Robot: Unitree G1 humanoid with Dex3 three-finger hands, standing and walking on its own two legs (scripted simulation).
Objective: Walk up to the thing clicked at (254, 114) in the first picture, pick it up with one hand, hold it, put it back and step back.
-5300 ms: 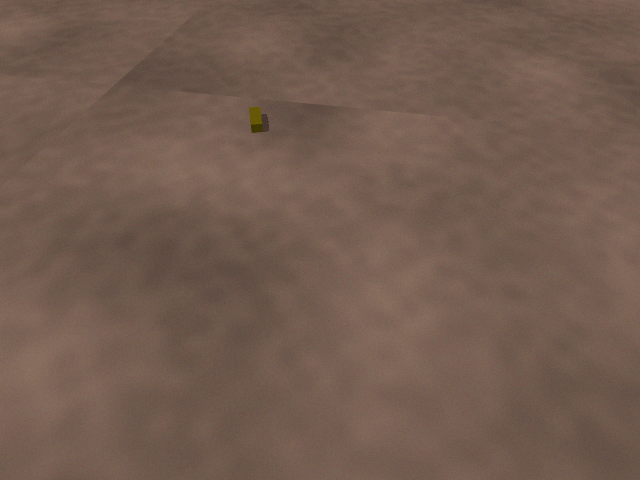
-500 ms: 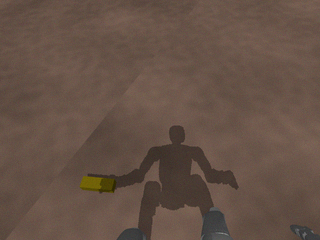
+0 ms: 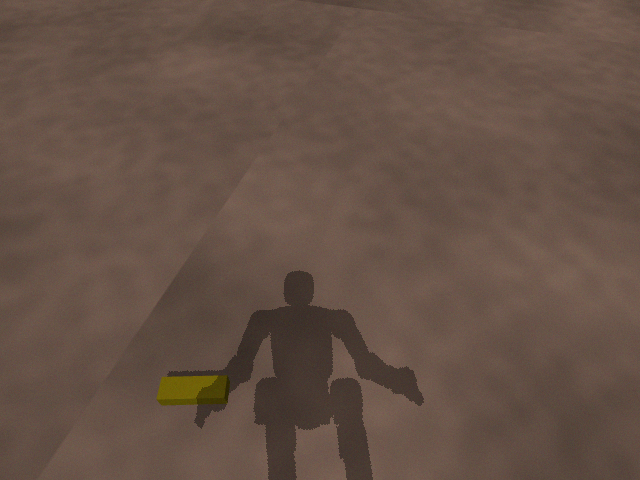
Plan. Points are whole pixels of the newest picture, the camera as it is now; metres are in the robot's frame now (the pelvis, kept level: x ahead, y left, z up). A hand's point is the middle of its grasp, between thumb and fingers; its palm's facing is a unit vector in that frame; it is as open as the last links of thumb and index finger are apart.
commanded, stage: walk up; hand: left
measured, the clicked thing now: (194, 390) +0.49 +0.38 -0.72
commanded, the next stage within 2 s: stand in 1.78 s
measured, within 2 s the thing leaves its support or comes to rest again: neither
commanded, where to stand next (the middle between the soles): +0.13 -0.03 m, yaw +1 degrees
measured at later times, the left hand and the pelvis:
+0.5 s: hand out of the picture +0.10 +0.23 -0.13, palm faces -0.09 -0.92 -0.38, open 7.3 cm; pelvis +0.03 -0.02 +0.02, yaw -3 degrees
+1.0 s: hand (180, 462) +0.18 +0.20 -0.12, palm faces -0.06 -0.94 -0.35, open 7.3 cm; pelvis +0.06 -0.04 +0.03, yaw -2 degrees
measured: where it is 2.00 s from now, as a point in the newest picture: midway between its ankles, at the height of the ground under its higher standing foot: outside the picture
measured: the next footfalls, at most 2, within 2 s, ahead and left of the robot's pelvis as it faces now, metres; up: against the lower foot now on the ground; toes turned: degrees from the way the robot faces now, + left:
right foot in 0.36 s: +0.07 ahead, -0.16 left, +0.00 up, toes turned -4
